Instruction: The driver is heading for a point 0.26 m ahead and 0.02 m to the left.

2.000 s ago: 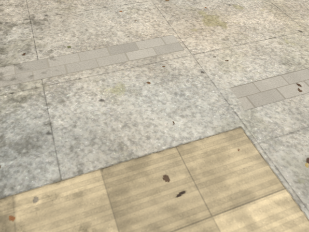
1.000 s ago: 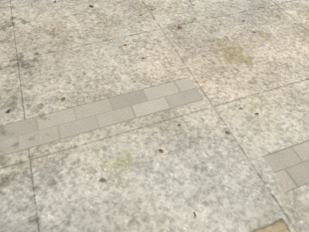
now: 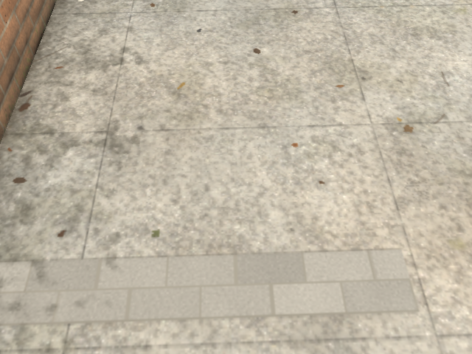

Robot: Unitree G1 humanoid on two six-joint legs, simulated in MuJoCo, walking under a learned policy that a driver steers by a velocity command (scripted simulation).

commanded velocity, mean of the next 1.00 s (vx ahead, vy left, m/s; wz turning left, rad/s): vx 0.13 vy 0.00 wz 0.14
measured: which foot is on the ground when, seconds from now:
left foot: down 0.00-0.32, up 0.34-0.58, down 0.60-1.00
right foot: up 0.00-0.28, down 0.30-1.00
